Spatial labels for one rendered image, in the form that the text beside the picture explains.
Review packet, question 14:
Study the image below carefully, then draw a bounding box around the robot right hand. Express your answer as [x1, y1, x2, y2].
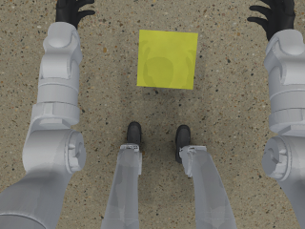
[247, 0, 295, 41]

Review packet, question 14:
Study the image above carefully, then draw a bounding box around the robot left forearm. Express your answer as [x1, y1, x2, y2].
[22, 21, 83, 170]

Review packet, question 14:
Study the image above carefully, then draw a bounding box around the robot left shin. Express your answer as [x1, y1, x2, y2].
[116, 143, 139, 161]

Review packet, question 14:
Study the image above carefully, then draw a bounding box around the right robot upper arm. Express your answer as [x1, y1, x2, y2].
[261, 135, 305, 229]

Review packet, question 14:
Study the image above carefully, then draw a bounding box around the left robot upper arm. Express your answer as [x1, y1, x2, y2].
[0, 129, 87, 229]

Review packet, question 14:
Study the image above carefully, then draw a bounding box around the carton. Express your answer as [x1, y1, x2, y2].
[136, 30, 198, 90]

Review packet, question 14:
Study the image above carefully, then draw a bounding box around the robot left hand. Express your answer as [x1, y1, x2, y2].
[55, 0, 95, 30]

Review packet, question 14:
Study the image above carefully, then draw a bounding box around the robot right forearm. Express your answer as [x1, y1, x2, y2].
[263, 29, 305, 137]

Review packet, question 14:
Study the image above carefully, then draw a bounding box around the left robot thigh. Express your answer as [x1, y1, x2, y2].
[100, 149, 142, 229]

